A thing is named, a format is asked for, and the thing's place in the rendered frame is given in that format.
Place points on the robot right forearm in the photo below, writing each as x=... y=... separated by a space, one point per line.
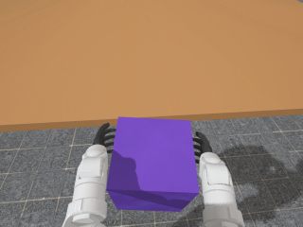
x=220 y=204

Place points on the right robot hand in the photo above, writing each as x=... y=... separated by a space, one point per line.
x=204 y=145

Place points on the left robot hand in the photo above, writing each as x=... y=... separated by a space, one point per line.
x=101 y=138

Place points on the carton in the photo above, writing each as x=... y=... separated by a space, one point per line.
x=153 y=165

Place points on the robot left forearm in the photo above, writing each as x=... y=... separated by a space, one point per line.
x=88 y=204

